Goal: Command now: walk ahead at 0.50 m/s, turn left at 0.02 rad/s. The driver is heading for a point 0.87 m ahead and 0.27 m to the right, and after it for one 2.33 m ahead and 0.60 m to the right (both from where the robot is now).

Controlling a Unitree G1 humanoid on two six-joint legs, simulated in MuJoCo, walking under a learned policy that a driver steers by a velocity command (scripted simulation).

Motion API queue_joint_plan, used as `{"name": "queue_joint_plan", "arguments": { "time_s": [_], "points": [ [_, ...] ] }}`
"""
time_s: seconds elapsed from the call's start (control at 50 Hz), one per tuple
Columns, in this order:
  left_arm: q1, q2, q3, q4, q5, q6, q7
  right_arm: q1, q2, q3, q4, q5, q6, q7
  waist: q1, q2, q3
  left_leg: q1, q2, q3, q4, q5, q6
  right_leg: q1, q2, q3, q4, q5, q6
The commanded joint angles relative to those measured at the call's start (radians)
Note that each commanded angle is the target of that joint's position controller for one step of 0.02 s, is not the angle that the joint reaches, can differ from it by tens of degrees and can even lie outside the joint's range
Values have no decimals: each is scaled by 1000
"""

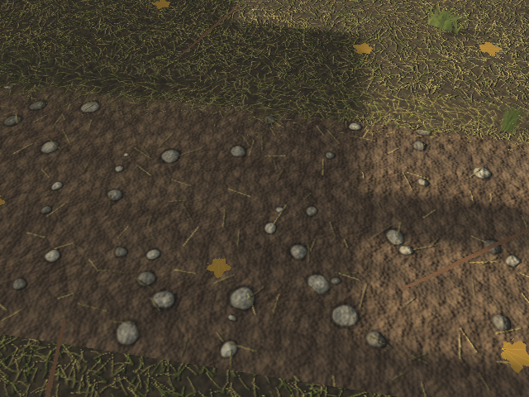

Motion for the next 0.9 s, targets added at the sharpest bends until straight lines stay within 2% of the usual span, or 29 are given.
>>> {"name": "queue_joint_plan", "arguments": {
  "time_s": [0.02, 0.08, 0.12, 0.14, 0.16, 0.18, 0.2, 0.22, 0.24, 0.26, 0.28, 0.32, 0.36, 0.42, 0.5, 0.58, 0.62, 0.66, 0.68, 0.7, 0.72, 0.74, 0.76, 0.78, 0.8, 0.82, 0.84, 0.86, 0.9],
  "points": [
    [-103, 48, 3, -84, -9, -13, -14, -10, -176, -40, -44, 11, -13, -6, 4, 113, 38, -41, 267, -131, -81, 192, 162, 71, 28, -17, -105, 68, -11],
    [-138, 70, 7, -109, -9, -19, -30, 13, -188, -45, -17, 15, -1, -11, 7, 119, 50, 53, 309, -151, -27, 217, 143, 68, 40, -12, -170, -21, -48],
    [-85, 92, 16, -100, -6, -23, -33, 4, -200, -49, -8, 14, 10, -15, 44, 134, 20, 89, 311, -147, 49, 355, 120, 165, 67, -40, -204, -90, -76],
    [9, 117, 31, -73, -2, -24, -29, -8, -197, -46, -7, 15, 15, -17, 96, 127, -35, 82, 273, -113, 164, 507, 99, 302, 99, -73, -232, -95, -98],
    [169, 169, 55, -29, 3, -24, -20, -1, -163, -33, -12, 5, 18, -20, 158, 97, -146, -7, 218, -67, 367, 517, 67, 546, 70, -45, -206, -55, -134],
    [305, 271, 76, -14, 24, -22, -12, 76, -79, -4, -46, -9, 6, -18, 163, -91, -315, -354, 103, -3, 757, 195, -3, 948, -183, 314, -194, -66, -262],
    [349, 244, 71, 5, 2, -15, -17, 102, -55, 8, -34, -3, -14, -13, 168, -255, -407, -591, -1, -87, 983, -357, -33, 1084, -285, 673, -355, -235, -360],
    [305, 183, 49, -5, -7, -13, -16, 32, -151, -17, -44, 17, -28, -7, 180, -148, -290, -704, 60, -152, 1077, -338, -22, 1007, -260, 610, -388, -345, -318],
    [243, 154, 40, -18, -3, -11, -13, -50, -158, -17, -66, 27, -34, -5, 164, -83, -182, -726, 109, -123, 1064, -252, -10, 874, -224, 477, -401, -328, -281],
    [180, 131, 32, -23, 5, -11, -14, -93, -147, -16, -75, 16, -31, -9, 133, -18, -100, -694, 149, -100, 999, -171, -11, 728, -183, 379, -432, -254, -263],
    [141, 101, 23, -28, 14, -16, -16, -99, -142, -22, -73, 3, -21, -14, 101, -22, -62, -638, 180, -106, 935, -118, -12, 627, -149, 315, -464, -187, -248],
    [120, 95, 22, -24, 17, -27, -18, -58, -107, -19, -60, 1, 0, -15, 62, -46, -51, -556, 194, -103, 886, -68, -23, 531, -121, 251, -518, -120, -253],
    [132, 116, 28, -8, 12, -35, -13, -78, -92, -16, -65, -4, 11, -18, 52, -29, -31, -573, 199, -97, 823, -8, -39, 505, -115, 194, -555, -56, -265],
    [171, 136, 34, 18, 8, -30, 1, -173, -80, -12, -89, -11, 8, -17, 74, -2, -2, -622, 201, -93, 656, 147, -56, 530, -99, 124, -576, 6, -251],
    [230, 155, 37, 50, -4, -22, 10, -301, -56, 0, -115, -4, -2, -3, 121, -4, 29, -578, 167, -60, 433, 303, -56, 556, -72, 51, -581, -4, -218],
    [297, 167, 41, 92, -10, -5, 12, -410, -60, 6, -154, 5, -11, 18, 160, -4, 63, -591, 143, -49, 322, 274, -42, 660, -114, 59, -541, -11, -218],
    [303, 165, 41, 106, -10, 12, 18, -429, -69, 3, -170, -4, -22, 28, 149, -11, 69, -552, 116, -50, 263, 219, -24, 694, -119, 77, -458, 147, -199],
    [279, 180, 46, 106, -12, 25, 26, -339, -104, -11, -147, -18, -35, 30, 93, -42, 3, -399, 73, -35, 208, 214, 2, 712, -97, 90, -333, 338, -162],
    [258, 173, 42, 98, -14, 27, 28, -226, -136, -27, -109, -29, -41, 24, 36, -33, -69, -221, 58, -13, 159, 325, 26, 679, -46, 70, -217, 412, -130],
    [251, 132, 26, 72, 1, 20, 29, -103, -203, -44, -85, -47, -46, 14, -6, 23, -199, 58, 178, -100, 234, 664, 74, 531, 20, 38, -20, 231, -81],
    [369, 36, -3, 67, 17, 7, 23, -29, -268, -56, -84, -60, -27, 0, 11, 260, -357, 469, 471, -384, 322, 1012, 229, 152, 158, -24, 363, -418, 2],
    [409, 91, 7, 81, -7, 2, 23, -8, -219, -44, -98, -36, -7, -2, -13, 298, -510, 497, 542, -516, 287, 936, 292, 84, 173, 92, 551, -744, 21],
    [329, 169, 35, 65, -33, 10, 25, -63, -177, -32, -110, -29, 9, -7, -17, 209, -402, 371, 484, -401, 242, 803, 251, 30, 120, 102, 601, -697, 24],
    [260, 155, 36, 43, -36, 24, 32, -129, -147, -23, -113, -23, 15, -14, 9, 175, -279, 243, 433, -312, 204, 685, 214, -10, 81, 58, 578, -635, 31],
    [245, 139, 39, 44, -25, 45, 40, -185, -116, -13, -107, -20, 18, -15, 39, 149, -185, 93, 394, -242, 152, 591, 196, 14, 51, 40, 534, -578, 42],
    [265, 123, 43, 46, -18, 72, 47, -235, -100, -9, -104, -27, 18, -15, 79, 173, -139, -47, 367, -185, 99, 491, 180, 93, 26, 35, 490, -533, 49],
    [286, 101, 42, 44, -17, 95, 52, -270, -110, -13, -102, -38, 16, -13, 102, 198, -108, -159, 350, -141, 49, 428, 181, 167, 34, 7, 476, -492, 56],
    [294, 85, 43, 36, -14, 109, 56, -298, -116, -16, -101, -44, 14, -13, 116, 205, -91, -212, 350, -107, 17, 392, 192, 194, 36, -6, 453, -466, 60],
    [270, 80, 46, 9, -7, 121, 59, -320, -134, -23, -92, -44, 10, -22, 121, 194, -84, -231, 363, -61, -12, 362, 201, 199, 25, -10, 381, -400, 56]
  ]
}}
Keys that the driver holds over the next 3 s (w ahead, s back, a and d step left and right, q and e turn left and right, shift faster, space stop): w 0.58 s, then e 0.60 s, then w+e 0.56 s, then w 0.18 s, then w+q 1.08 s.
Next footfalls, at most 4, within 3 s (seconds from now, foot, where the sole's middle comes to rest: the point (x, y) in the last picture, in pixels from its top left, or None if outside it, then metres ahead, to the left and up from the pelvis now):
0.16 right None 0.26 -0.15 -0.78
0.70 left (217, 374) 0.55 0.09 -0.78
1.16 right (320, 393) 0.49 -0.16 -0.78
1.62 left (253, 315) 0.71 -0.01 -0.78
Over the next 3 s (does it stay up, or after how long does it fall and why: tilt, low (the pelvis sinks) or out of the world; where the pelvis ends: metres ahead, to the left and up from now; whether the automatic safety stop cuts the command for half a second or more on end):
stays up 1.17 -0.44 -0.01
